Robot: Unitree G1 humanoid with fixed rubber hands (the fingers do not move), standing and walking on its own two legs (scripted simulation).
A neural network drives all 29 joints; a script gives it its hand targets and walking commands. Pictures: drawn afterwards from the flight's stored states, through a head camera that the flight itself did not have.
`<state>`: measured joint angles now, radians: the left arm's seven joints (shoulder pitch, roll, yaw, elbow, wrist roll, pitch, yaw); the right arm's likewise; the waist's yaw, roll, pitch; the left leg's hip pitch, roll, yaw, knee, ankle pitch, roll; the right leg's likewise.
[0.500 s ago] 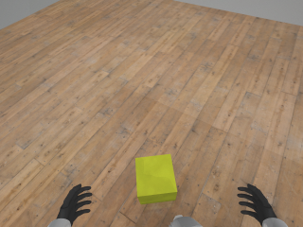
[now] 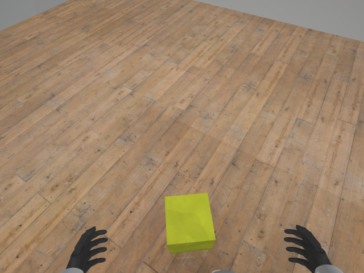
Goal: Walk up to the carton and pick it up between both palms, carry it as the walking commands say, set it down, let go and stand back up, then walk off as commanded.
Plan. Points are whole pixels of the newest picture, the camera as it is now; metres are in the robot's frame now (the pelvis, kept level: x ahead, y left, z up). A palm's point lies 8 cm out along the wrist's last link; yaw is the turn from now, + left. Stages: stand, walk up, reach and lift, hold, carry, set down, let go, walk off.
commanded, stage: stand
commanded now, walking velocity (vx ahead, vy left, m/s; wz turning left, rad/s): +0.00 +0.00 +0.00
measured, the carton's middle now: (188, 223) +0.41 +0.01 -0.66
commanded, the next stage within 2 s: walk off in 1.82 s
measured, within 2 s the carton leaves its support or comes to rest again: neither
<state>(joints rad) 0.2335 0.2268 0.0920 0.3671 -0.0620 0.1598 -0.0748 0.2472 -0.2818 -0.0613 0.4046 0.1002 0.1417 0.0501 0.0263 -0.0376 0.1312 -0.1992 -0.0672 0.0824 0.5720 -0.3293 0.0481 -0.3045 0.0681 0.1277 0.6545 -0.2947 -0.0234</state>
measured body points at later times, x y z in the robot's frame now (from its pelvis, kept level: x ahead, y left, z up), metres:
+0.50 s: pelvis +0.01 +0.02 +0.00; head -0.06 +0.04 +0.44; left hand +0.19 +0.27 -0.05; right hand +0.15 -0.26 -0.07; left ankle -0.01 +0.08 -0.73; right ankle +0.03 -0.10 -0.73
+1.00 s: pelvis +0.00 +0.02 +0.00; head -0.08 +0.03 +0.44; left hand +0.17 +0.27 -0.06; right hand +0.12 -0.26 -0.08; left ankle -0.01 +0.08 -0.73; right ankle +0.03 -0.10 -0.73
